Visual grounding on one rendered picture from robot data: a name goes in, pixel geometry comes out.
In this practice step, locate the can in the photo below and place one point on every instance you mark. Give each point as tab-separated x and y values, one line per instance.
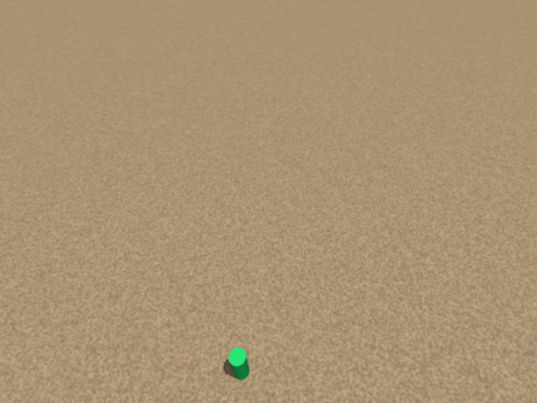
239	364

